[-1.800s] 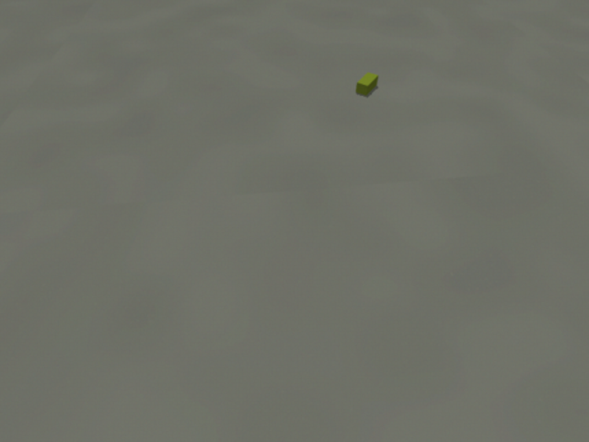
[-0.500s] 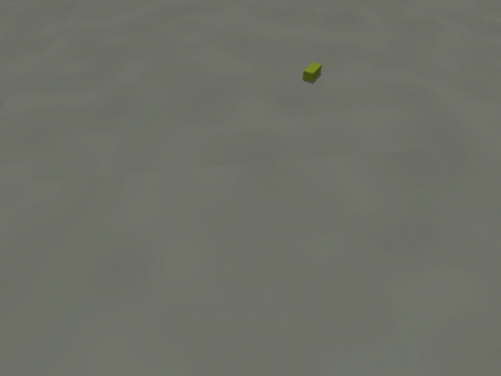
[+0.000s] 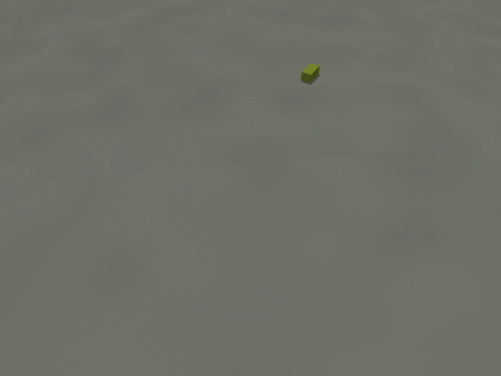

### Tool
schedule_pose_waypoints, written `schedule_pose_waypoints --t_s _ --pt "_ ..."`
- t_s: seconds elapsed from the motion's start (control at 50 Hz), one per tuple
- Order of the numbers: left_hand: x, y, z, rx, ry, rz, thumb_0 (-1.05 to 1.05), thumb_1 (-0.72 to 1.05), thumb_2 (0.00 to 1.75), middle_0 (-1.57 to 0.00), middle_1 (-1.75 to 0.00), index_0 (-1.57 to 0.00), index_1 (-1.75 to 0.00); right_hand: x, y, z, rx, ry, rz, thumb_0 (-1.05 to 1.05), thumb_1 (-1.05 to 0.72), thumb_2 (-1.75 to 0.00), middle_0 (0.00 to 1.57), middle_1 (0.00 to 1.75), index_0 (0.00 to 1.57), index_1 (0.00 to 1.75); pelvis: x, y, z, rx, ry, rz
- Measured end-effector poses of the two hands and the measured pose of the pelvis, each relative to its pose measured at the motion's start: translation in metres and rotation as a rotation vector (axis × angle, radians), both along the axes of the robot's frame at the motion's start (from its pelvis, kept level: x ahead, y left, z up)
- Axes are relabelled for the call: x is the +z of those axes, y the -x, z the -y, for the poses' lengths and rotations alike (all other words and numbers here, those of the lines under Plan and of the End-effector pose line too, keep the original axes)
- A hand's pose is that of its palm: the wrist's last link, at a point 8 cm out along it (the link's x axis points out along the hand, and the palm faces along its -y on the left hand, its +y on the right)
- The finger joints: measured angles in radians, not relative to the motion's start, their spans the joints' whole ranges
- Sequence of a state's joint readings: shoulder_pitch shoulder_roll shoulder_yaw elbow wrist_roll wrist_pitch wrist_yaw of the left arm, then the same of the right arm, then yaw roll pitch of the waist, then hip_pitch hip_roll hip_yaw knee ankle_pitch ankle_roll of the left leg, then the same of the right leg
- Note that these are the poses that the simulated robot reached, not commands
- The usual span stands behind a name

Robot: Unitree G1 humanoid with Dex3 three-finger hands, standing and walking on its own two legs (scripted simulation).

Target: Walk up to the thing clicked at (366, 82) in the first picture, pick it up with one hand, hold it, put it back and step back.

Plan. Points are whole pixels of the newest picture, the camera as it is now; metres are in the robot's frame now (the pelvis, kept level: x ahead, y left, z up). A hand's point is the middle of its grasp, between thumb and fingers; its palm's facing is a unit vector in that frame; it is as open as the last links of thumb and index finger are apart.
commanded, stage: stand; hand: left
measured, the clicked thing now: (310, 72) +2.32 -0.50 -0.75
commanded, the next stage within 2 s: walk up in 0.62 s
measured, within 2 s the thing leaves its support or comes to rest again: neither
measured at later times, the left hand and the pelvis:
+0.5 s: hand out of the picture +0.07 +0.25 -0.16, palm faces -0.03 -0.94 -0.35, open 7.4 cm; pelvis +0.00 +0.00 +0.00, yaw +0 degrees
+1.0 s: hand (154, 326) +0.24 +0.20 -0.14, palm faces -0.13 -0.89 -0.45, open 7.4 cm; pelvis +0.10 -0.10 -0.04, yaw -9 degrees
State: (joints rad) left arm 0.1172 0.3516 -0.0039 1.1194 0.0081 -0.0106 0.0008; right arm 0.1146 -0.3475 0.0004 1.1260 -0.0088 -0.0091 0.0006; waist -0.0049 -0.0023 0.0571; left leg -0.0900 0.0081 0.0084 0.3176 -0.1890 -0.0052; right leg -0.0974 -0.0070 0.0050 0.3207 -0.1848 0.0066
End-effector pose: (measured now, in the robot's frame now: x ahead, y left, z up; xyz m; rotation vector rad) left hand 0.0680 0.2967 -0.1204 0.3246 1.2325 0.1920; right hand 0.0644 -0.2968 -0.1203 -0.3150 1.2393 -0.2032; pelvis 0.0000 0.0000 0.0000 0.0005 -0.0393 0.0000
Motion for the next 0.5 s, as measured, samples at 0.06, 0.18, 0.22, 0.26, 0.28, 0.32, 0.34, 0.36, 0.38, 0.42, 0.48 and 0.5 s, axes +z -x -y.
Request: schedule_pose_waypoints --t_s 0.06,0.18,0.22,0.26,0.28,0.32,0.34,0.36,0.38,0.42,0.48,0.5 --pt "-0.0002 0.0005 -0.0002 0.0 0.0 -0.002 0.01 0.91 0.9 -0.2 -0.3 -0.2 -0.3 0.0 0.0005 -0.0001 0.0 0.001 -0.001 0.01 -0.91 -0.9 0.2 0.29 0.2 0.3 0.0 -0.0001 -0.0002 -0.001 0.0 0.0" --pt "-0.0002 0.0007 -0.0005 0.001 0.001 -0.004 0.01 0.91 0.9 -0.2 -0.3 -0.2 -0.3 -0.0002 0.0006 -0.0008 0.0 0.0 -0.003 0.01 -0.91 -0.9 0.2 0.29 0.2 0.3 0.0 -0.0002 -0.0008 -0.002 0.0 0.0" --pt "0.0 0.0006 -0.0006 0.001 0.001 -0.004 0.01 0.91 0.9 -0.2 -0.3 -0.2 -0.3 -0.0004 0.0003 -0.001 0.001 0.0 -0.002 0.01 -0.91 -0.9 0.2 0.29 0.2 0.3 0.0001 -0.0003 -0.001 -0.002 -0.001 -0.001" --pt "0.0002 0.0004 -0.0008 0.002 0.0 -0.004 0.01 0.91 0.9 -0.2 -0.3 -0.2 -0.3 -0.0005 -0.0002 -0.0013 0.002 -0.001 0.0 0.01 -0.91 -0.9 0.2 0.29 0.2 0.3 0.0 -0.0005 -0.0011 -0.002 -0.001 -0.001" --pt "0.0003 0.0004 -0.001 0.002 0.0 -0.004 0.01 0.91 0.9 -0.2 -0.3 -0.2 -0.3 -0.0007 -0.0004 -0.0014 0.002 -0.001 0.001 0.01 -0.91 -0.9 0.2 0.29 0.2 0.3 0.0 -0.0006 -0.0012 -0.002 -0.001 -0.001" --pt "0.0007 0.0002 -0.0012 0.002 -0.001 -0.004 0.01 0.91 0.9 -0.2 -0.3 -0.2 -0.3 -0.001 -0.0009 -0.0016 0.003 -0.002 0.001 0.01 -0.91 -0.9 0.2 0.29 0.2 0.3 0.0 -0.0007 -0.0012 -0.001 -0.002 -0.001" --pt "0.0008 0.0002 -0.0012 0.002 -0.001 -0.003 0.01 0.91 0.9 -0.2 -0.3 -0.2 -0.3 -0.0011 -0.0011 -0.0017 0.002 -0.002 0.001 0.01 -0.91 -0.9 0.2 0.29 0.2 0.3 0.0 -0.0008 -0.0012 -0.001 -0.002 0.0" --pt "0.001 0.0001 -0.0014 0.002 -0.002 -0.003 0.01 0.91 0.9 -0.2 -0.3 -0.2 -0.3 -0.0012 -0.0014 -0.0018 0.002 -0.003 0.002 0.01 -0.91 -0.9 0.2 0.29 0.2 0.3 0.0 -0.0008 -0.0012 -0.001 -0.002 0.0" --pt "0.0011 0.0001 -0.0014 0.002 -0.003 -0.003 0.01 0.91 0.9 -0.2 -0.3 -0.2 -0.3 -0.0013 -0.0016 -0.0018 0.002 -0.003 0.002 0.01 -0.91 -0.9 0.2 0.29 0.2 0.3 0.0 -0.0009 -0.0011 -0.001 -0.002 0.0" --pt "0.0013 0.0 -0.0015 0.002 -0.004 -0.003 0.01 0.91 0.9 -0.2 -0.3 -0.2 -0.3 -0.0013 -0.002 -0.0018 0.003 -0.004 0.002 0.01 -0.91 -0.9 0.2 0.29 0.2 0.3 0.0001 -0.0011 -0.001 -0.001 -0.002 -0.001" --pt "0.0015 0.0 -0.0016 0.003 -0.005 -0.003 0.01 0.91 0.9 -0.2 -0.3 -0.2 -0.3 -0.0014 -0.0025 -0.0016 0.003 -0.005 0.003 0.01 -0.91 -0.9 0.2 0.3 0.2 0.3 0.0001 -0.0013 -0.0007 0.0 -0.002 -0.001" --pt "0.0015 0.0 -0.0016 0.003 -0.005 -0.003 0.01 0.91 0.9 -0.2 -0.3 -0.2 -0.3 -0.0013 -0.0026 -0.0015 0.003 -0.005 0.003 0.01 -0.91 -0.9 0.2 0.3 0.2 0.3 0.0001 -0.0014 -0.0006 0.0 -0.002 -0.001"
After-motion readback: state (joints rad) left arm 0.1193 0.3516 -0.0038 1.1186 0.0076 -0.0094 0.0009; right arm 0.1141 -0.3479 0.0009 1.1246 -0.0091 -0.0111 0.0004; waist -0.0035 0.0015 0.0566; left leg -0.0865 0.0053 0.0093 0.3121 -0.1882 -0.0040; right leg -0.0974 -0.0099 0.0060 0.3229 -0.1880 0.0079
